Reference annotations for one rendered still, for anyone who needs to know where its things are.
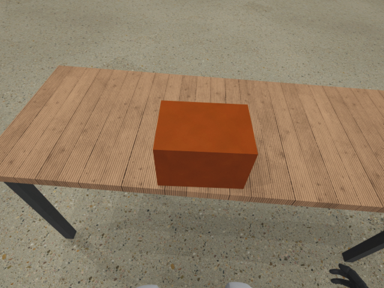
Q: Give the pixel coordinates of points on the right robot hand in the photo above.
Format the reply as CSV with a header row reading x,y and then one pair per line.
x,y
354,279

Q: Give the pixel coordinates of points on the carton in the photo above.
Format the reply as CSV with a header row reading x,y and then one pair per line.
x,y
204,145

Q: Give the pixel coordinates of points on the table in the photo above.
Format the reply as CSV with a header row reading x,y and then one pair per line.
x,y
318,146

